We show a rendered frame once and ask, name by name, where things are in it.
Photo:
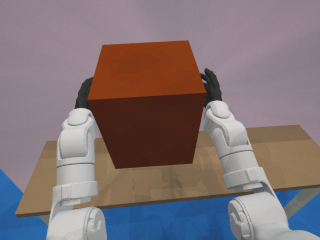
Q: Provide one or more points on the left robot forearm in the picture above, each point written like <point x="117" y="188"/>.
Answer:
<point x="75" y="159"/>

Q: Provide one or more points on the table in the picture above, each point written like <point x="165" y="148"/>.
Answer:
<point x="289" y="157"/>

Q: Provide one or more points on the robot right hand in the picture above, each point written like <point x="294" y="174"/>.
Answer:
<point x="212" y="87"/>

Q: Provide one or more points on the robot left hand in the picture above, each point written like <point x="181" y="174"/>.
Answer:
<point x="81" y="101"/>

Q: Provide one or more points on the robot left upper arm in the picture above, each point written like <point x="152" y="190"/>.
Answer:
<point x="78" y="224"/>

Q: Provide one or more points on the right robot forearm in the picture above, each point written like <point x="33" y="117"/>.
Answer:
<point x="241" y="170"/>

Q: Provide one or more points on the robot right upper arm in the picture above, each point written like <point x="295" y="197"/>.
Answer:
<point x="259" y="216"/>

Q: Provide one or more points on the carton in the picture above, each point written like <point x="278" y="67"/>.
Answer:
<point x="147" y="100"/>

